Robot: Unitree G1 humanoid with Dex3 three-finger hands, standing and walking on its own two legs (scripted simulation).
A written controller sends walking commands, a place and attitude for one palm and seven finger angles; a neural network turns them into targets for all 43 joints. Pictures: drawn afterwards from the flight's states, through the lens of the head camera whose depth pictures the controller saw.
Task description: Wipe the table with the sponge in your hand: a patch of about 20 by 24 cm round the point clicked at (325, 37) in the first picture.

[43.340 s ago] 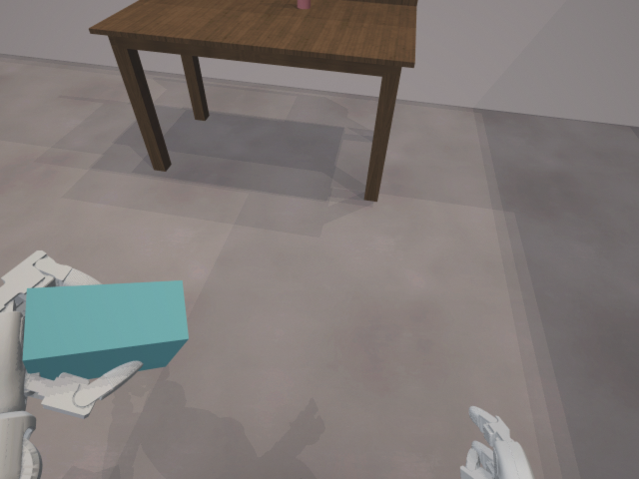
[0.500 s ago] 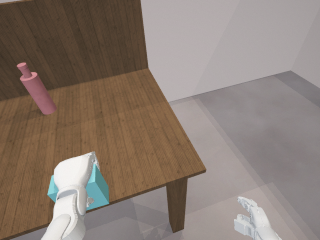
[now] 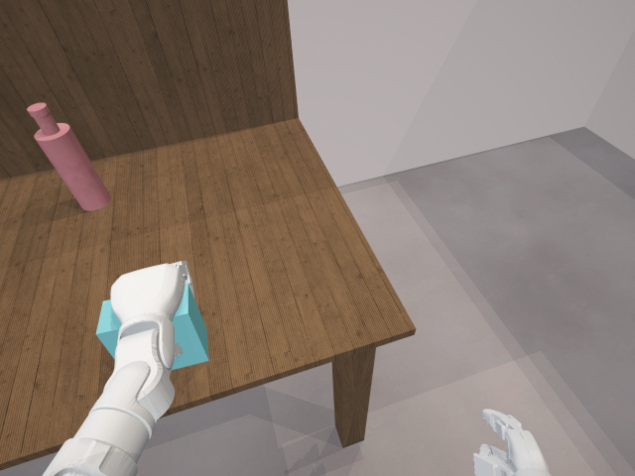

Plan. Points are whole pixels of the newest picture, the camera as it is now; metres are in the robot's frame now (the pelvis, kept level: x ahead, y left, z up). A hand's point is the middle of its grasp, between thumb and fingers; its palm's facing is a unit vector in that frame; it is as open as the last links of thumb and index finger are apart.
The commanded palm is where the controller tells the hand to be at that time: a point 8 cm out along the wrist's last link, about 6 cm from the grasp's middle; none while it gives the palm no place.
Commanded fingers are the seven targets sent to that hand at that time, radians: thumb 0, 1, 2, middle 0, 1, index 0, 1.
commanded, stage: wipe forward along the middle lane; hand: left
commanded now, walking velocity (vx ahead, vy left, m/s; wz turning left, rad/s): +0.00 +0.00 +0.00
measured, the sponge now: (162, 340) +0.30 +0.28 -0.03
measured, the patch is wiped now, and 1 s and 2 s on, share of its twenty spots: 0.95 0.95 0.95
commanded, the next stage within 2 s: slide back across to the first lane in 1.06 s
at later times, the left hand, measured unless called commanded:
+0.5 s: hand (162, 284) +0.36 +0.28 +0.02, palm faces -0.09 -0.03 -1.00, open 9.9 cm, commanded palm +0.34 +0.28 +0.06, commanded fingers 0.00 0.10 1.30 -1.20 -1.60 -1.20 -1.60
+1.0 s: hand (156, 257) +0.41 +0.31 +0.02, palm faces -0.12 +0.00 -0.99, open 9.9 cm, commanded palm +0.39 +0.31 +0.06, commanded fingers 0.00 0.10 1.30 -1.20 -1.60 -1.20 -1.60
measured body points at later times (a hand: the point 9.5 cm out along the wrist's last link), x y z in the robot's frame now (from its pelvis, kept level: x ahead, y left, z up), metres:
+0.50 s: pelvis +0.00 +0.00 +0.00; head +0.03 -0.02 +0.45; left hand +0.36 +0.28 +0.07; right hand +0.15 -0.25 -0.13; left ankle -0.02 +0.10 -0.73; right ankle +0.00 -0.08 -0.73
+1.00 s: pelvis +0.00 +0.01 -0.01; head +0.06 +0.01 +0.44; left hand +0.41 +0.31 +0.07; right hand +0.10 -0.25 -0.14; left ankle -0.02 +0.10 -0.73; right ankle +0.00 -0.08 -0.73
